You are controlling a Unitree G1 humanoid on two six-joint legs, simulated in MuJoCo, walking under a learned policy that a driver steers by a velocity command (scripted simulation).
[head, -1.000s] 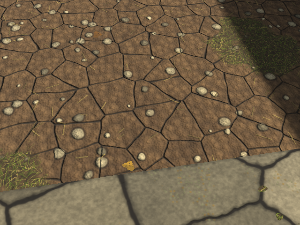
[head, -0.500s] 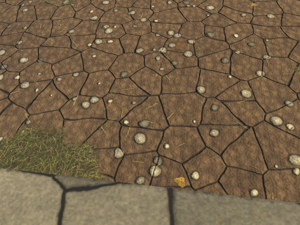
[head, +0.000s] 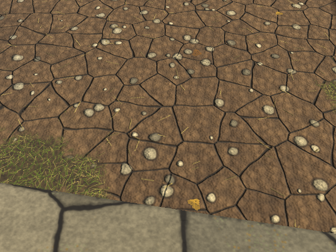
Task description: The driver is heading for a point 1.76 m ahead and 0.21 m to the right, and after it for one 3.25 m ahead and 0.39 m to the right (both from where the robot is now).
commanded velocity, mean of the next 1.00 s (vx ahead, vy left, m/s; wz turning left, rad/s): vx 0.00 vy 0.00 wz -0.15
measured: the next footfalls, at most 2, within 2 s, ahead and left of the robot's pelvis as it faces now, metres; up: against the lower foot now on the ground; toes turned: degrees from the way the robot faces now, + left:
right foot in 0.14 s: +0.03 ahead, -0.13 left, +0.00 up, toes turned -9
left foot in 0.64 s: +0.10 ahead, +0.09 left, +0.00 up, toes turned -18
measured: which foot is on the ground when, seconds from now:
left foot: down 0.00-0.16, up 0.18-0.62, down 0.64-0.92, up 0.94-1.00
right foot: up 0.00-0.12, down 0.14-1.00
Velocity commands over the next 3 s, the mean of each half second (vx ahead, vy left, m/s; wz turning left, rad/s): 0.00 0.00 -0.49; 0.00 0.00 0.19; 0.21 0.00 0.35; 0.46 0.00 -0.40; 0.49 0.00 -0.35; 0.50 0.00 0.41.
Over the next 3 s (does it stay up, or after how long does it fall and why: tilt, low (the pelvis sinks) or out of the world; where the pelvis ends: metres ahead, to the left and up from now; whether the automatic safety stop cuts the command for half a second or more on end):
stays up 0.88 -0.10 0.01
